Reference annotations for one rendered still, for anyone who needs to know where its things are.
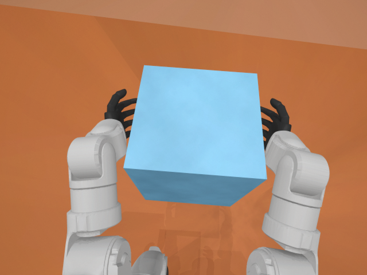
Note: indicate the robot right forearm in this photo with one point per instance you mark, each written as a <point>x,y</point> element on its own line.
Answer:
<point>299,187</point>

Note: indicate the robot right hand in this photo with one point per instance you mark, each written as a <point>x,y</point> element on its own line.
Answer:
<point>280,120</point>

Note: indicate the carton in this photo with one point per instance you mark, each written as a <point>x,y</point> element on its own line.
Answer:
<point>196,136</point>

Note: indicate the robot left forearm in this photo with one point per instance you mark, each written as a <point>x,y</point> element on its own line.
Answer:
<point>92,179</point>

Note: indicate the robot right upper arm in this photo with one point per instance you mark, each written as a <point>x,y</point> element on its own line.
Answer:
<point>270,261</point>

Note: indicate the robot left upper arm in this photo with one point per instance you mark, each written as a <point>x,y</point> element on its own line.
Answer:
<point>101,255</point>

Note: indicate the robot left hand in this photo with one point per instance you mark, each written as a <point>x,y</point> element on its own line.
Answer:
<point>114,109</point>

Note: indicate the robot left shin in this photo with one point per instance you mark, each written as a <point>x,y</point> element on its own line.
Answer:
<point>155,248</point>

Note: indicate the left robot thigh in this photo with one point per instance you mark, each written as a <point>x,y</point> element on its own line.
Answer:
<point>150,262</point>

